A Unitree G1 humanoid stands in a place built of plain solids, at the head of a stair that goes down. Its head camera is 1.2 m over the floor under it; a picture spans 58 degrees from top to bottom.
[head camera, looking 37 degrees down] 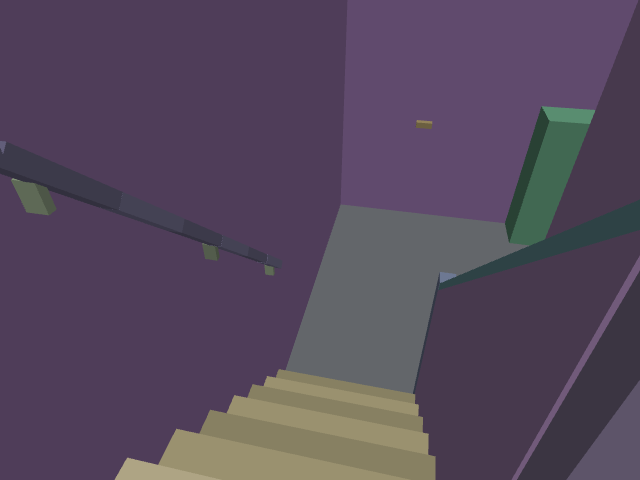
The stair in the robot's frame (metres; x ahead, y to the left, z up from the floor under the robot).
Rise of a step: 0.20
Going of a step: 0.20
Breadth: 0.90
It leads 12 degrees to the right of straight ahead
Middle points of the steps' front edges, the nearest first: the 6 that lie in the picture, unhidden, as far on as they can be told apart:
0.70 0.05 -0.20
0.89 0.01 -0.41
1.09 -0.04 -0.61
1.29 -0.08 -0.81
1.49 -0.12 -1.01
1.69 -0.16 -1.22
